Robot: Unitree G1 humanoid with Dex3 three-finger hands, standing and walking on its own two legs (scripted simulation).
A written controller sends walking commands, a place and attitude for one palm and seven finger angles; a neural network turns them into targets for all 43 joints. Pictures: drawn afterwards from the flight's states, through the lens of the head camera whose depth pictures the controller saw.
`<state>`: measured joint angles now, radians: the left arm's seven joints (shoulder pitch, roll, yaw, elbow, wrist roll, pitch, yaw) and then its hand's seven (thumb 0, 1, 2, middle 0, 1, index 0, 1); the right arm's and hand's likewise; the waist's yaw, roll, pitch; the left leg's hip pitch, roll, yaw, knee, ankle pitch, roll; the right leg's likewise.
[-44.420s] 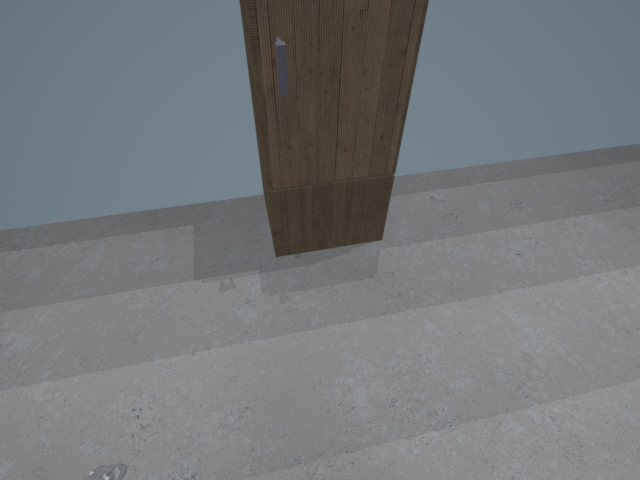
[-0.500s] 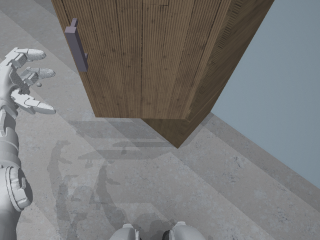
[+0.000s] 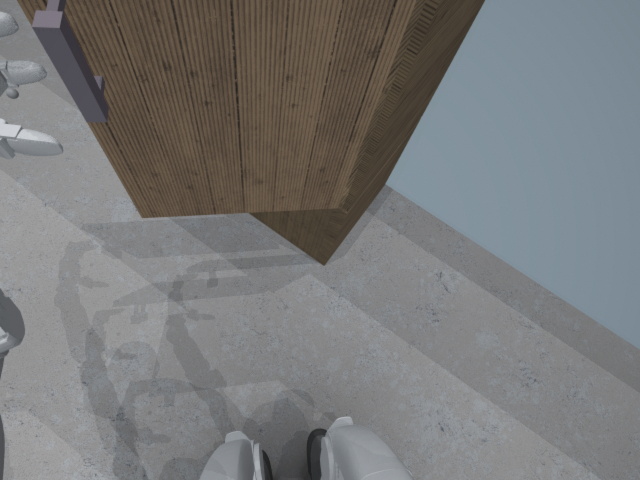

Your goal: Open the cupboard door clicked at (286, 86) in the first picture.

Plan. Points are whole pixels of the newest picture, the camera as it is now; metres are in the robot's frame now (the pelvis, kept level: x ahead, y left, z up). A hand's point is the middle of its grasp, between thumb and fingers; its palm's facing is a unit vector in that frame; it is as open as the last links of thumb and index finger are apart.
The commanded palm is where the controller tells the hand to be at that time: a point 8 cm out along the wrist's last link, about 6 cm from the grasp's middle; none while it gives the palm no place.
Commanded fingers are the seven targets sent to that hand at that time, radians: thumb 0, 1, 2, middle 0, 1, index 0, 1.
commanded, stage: move the hooked fingers beside the handle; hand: left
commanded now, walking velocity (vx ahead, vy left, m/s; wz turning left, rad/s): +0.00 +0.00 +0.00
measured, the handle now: (78, 59) +0.59 +0.22 +0.09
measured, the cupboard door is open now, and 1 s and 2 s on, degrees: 42 42 42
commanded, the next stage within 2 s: slide the fingers in behind the handle in 0.82 s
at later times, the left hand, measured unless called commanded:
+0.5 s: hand (6, 94) +0.53 +0.28 +0.10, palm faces +0.03 -1.00 +0.01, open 14.0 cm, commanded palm +0.52 +0.31 +0.09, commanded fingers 0.00 -0.50 0.30 -0.30 -1.20 -0.30 -1.20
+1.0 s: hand (15, 94) +0.53 +0.27 +0.09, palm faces +0.03 -1.00 +0.01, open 14.0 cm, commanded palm +0.52 +0.30 +0.09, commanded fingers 0.00 -0.50 0.30 -0.30 -1.20 -0.30 -1.20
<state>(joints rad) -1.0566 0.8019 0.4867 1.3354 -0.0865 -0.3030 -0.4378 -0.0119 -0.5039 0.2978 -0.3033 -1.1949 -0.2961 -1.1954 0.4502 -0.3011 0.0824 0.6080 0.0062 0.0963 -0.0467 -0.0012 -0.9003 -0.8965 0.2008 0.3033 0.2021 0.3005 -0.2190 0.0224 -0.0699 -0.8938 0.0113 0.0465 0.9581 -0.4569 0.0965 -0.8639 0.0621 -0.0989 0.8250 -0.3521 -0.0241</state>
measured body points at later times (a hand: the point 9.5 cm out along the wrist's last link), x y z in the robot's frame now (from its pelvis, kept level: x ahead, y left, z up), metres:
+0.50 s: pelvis +0.01 +0.00 +0.00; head +0.16 +0.05 +0.42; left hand +0.52 +0.33 +0.10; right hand -0.02 -0.27 -0.09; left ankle -0.01 +0.05 -0.68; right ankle +0.02 -0.11 -0.68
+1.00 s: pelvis +0.01 +0.00 +0.00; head +0.16 +0.04 +0.42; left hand +0.53 +0.33 +0.10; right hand -0.03 -0.27 -0.09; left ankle -0.01 +0.05 -0.68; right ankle +0.02 -0.11 -0.68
